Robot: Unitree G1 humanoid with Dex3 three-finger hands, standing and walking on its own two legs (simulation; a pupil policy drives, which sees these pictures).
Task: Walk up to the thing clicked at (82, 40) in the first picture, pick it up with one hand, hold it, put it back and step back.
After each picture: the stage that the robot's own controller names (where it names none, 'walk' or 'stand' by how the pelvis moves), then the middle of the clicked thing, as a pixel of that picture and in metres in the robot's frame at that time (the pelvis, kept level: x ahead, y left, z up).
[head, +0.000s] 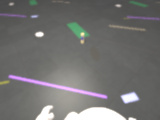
stand; (82, 38) +1.78 +0.20 -0.66
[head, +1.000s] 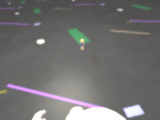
walk; (82, 44) +1.64 +0.29 -0.65
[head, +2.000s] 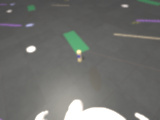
walk; (79, 56) +1.12 +0.29 -0.65
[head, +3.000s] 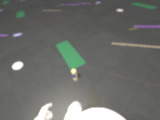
walk; (74, 75) +0.71 +0.28 -0.65
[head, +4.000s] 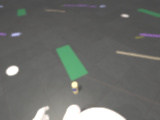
walk; (75, 88) +0.49 +0.21 -0.65
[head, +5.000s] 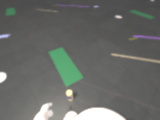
stand; (69, 95) +0.38 +0.23 -0.65
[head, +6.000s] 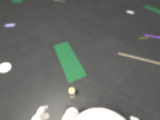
stand; (72, 93) +0.36 +0.18 -0.65
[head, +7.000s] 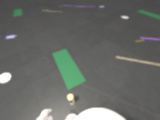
stand; (71, 99) +0.34 +0.22 -0.66
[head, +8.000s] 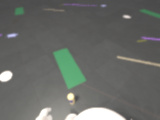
stand; (71, 99) +0.33 +0.21 -0.66
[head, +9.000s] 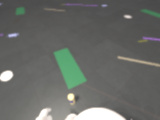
stand; (71, 99) +0.33 +0.21 -0.66
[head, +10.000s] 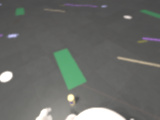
go down; (71, 100) +0.32 +0.21 -0.66
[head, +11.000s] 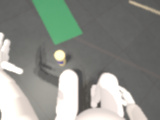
go down; (61, 59) +0.42 +0.23 -0.27
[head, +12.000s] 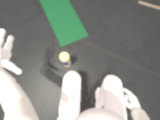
approach; (66, 60) +0.42 +0.22 -0.26
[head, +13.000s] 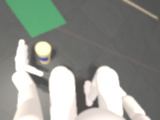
close in; (44, 55) +0.41 +0.25 -0.16
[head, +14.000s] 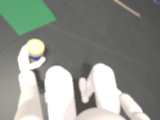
close; (36, 54) +0.41 +0.26 -0.16
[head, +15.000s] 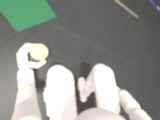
lift; (37, 55) +0.38 +0.26 -0.16
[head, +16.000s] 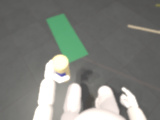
lift; (63, 71) +0.32 +0.18 +0.02
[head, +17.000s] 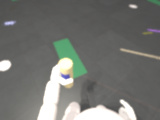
hold; (67, 75) +0.30 +0.16 +0.03
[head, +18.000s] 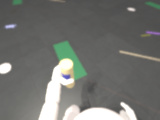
hold; (68, 75) +0.31 +0.16 +0.02
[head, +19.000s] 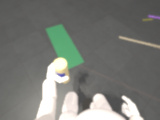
crouch; (63, 72) +0.33 +0.18 -0.03
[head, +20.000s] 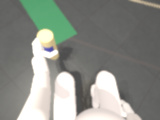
lower; (50, 47) +0.47 +0.23 -0.04
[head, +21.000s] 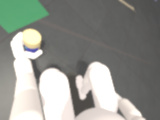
lower; (32, 47) +0.45 +0.25 -0.16
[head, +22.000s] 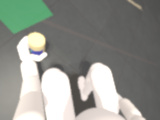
lower; (37, 50) +0.43 +0.24 -0.16
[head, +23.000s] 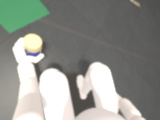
lower; (34, 51) +0.43 +0.24 -0.17
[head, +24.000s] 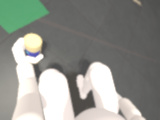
lower; (33, 51) +0.43 +0.24 -0.17
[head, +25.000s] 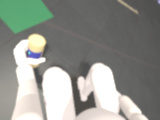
open; (35, 53) +0.41 +0.25 -0.16
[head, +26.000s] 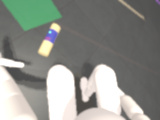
stand; (50, 39) +0.54 +0.21 -0.26
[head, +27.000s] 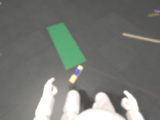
stand; (76, 74) +0.50 +0.14 -0.59
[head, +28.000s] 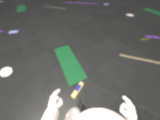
stand; (77, 89) +0.49 +0.14 -0.69
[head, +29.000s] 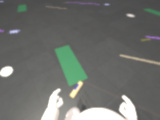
stand; (76, 89) +0.50 +0.16 -0.69
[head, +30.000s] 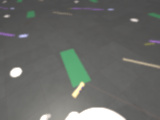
stand; (78, 89) +0.54 +0.17 -0.74
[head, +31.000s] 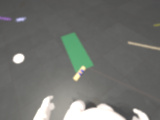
walk; (79, 73) +0.62 +0.19 -0.72
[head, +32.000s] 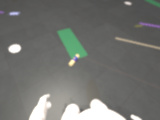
walk; (74, 60) +0.93 +0.22 -0.73
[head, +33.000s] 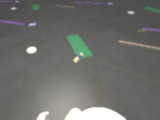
stand; (78, 57) +1.19 +0.28 -0.73
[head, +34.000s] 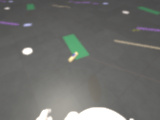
stand; (73, 56) +1.22 +0.35 -0.75
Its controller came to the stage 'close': yes
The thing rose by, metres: 0.69
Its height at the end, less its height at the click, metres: -0.09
